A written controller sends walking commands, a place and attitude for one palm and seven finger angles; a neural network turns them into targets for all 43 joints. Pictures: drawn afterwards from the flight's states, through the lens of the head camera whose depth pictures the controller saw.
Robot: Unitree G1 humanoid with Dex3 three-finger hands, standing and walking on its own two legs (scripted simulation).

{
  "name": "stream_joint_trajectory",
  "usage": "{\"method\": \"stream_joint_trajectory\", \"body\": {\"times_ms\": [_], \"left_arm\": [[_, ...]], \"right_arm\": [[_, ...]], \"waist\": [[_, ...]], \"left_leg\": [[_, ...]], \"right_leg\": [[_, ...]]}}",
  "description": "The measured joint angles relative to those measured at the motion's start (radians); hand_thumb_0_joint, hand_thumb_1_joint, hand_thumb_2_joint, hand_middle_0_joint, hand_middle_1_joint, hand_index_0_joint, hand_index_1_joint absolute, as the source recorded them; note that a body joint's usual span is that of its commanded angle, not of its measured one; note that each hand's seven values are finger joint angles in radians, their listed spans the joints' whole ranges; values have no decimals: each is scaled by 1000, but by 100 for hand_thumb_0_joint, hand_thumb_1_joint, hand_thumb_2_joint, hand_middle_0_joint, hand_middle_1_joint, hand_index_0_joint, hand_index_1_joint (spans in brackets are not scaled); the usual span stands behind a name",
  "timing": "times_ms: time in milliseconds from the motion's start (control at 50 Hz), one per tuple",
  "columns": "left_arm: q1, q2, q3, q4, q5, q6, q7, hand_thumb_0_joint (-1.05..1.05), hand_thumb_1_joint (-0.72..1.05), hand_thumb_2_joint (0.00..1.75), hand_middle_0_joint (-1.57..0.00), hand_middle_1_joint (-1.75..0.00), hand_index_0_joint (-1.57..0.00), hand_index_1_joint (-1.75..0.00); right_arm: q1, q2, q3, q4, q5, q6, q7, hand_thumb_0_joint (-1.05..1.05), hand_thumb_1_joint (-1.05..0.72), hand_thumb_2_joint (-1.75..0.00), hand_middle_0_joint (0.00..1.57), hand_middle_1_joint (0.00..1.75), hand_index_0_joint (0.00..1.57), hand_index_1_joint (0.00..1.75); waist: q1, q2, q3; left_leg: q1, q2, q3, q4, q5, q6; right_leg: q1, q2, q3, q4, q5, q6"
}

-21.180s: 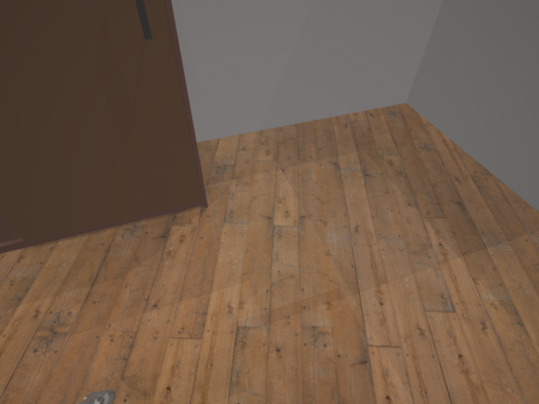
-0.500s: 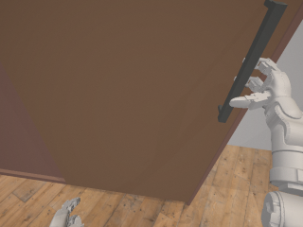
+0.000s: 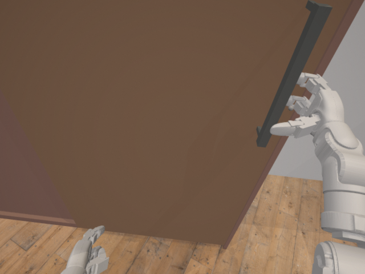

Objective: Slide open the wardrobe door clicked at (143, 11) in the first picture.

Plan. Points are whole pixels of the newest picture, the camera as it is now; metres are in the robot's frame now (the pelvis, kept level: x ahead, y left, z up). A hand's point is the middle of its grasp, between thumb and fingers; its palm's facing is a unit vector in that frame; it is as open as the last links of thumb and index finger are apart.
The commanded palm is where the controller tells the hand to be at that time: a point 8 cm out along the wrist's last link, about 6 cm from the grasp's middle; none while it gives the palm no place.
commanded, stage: move the hooked fingers beside the handle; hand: right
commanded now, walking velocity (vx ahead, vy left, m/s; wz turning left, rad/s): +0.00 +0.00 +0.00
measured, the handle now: (282, 85) +0.45 -0.18 +0.24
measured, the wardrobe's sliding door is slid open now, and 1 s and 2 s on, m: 0.00 0.00 0.00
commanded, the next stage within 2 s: none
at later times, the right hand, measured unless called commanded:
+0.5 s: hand (304, 114) +0.37 -0.20 +0.23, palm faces +0.09 +1.00 -0.02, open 14.1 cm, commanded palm +0.35 -0.25 +0.23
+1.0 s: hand (307, 111) +0.38 -0.22 +0.23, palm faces +0.06 +1.00 -0.01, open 14.0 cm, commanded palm +0.35 -0.27 +0.23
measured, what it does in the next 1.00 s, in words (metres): stands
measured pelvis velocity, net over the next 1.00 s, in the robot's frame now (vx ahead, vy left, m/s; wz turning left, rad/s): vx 0.00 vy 0.00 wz -0.01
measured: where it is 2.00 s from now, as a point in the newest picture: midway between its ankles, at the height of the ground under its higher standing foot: outside the picture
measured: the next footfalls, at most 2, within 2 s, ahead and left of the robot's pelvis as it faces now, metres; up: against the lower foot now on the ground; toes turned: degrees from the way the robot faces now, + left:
none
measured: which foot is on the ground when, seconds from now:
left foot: down 0.00-1.00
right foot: down 0.00-1.00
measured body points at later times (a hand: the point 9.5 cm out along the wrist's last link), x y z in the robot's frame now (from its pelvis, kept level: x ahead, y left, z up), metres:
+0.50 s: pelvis +0.00 +0.00 +0.00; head -0.03 +0.02 +0.45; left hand +0.18 +0.24 -0.09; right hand +0.36 -0.26 +0.24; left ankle -0.05 +0.09 -0.74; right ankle +0.03 -0.12 -0.74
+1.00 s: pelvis +0.00 +0.00 +0.00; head -0.03 +0.02 +0.45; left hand +0.15 +0.25 -0.10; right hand +0.37 -0.27 +0.23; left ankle -0.05 +0.09 -0.74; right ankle +0.03 -0.12 -0.74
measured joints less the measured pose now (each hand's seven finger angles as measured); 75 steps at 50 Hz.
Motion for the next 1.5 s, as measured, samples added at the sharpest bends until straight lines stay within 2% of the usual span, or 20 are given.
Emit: {"method": "stream_joint_trajectory", "body": {"times_ms": [300,400,520,620,800,960,1260,1500], "left_arm": [[11,5,4,-7,1,18,-1,1,91,90,-20,-30,-20,-30],[14,10,7,-7,-2,21,1,1,91,90,-20,-30,-20,-30],[5,16,7,3,-7,12,9,1,91,90,-20,-30,-20,-30],[-9,13,2,8,-6,1,17,1,91,90,-20,-30,-20,-30],[15,7,-3,5,-7,-8,17,1,90,90,-20,-30,-20,-30],[50,18,5,12,-9,-13,17,1,90,90,-20,-30,-20,-30],[50,15,6,2,-6,-22,14,1,91,90,-20,-30,-20,-30],[32,21,6,-10,-10,-26,18,1,90,90,-20,-30,-20,-30]], "right_arm": [[66,-13,-31,-82,12,25,13,-1,50,-30,26,116,24,113],[86,-23,-48,-106,19,32,23,-1,50,-30,28,117,26,116],[61,-37,-27,-74,14,49,37,-1,50,-30,30,119,29,118],[22,-47,-18,-18,20,32,53,-1,50,-30,30,119,30,119],[-24,-85,-45,96,15,-14,71,-1,50,-30,30,120,30,119],[-10,-84,-50,94,19,-43,92,-1,50,-30,30,120,30,120],[13,-98,-82,85,18,-41,95,-1,50,-30,30,120,30,120],[22,-113,-76,69,22,-38,127,-1,50,-30,30,120,30,120]], "waist": [[8,1,-7],[-2,2,-13],[-16,2,-6],[-13,2,1],[4,2,-6],[9,-2,-2],[11,3,-8],[-4,5,-6]], "left_leg": [[13,0,-15,-11,-2,-2],[15,0,-11,-10,-4,-1],[11,-1,8,-5,-5,1],[0,-2,18,-2,-1,3],[-17,-5,13,1,4,3],[-20,-3,8,2,6,-1],[-25,-3,-2,-3,7,-5],[-24,1,9,1,1,-7]], "right_leg": [[18,-1,-14,-9,-8,0],[17,0,-9,-7,-9,1],[2,0,10,7,-8,2],[-13,1,20,10,0,2],[-27,-3,17,12,4,2],[-30,-2,12,16,1,-2],[-33,-2,2,15,-4,-6],[-43,3,14,32,-13,-8]]}}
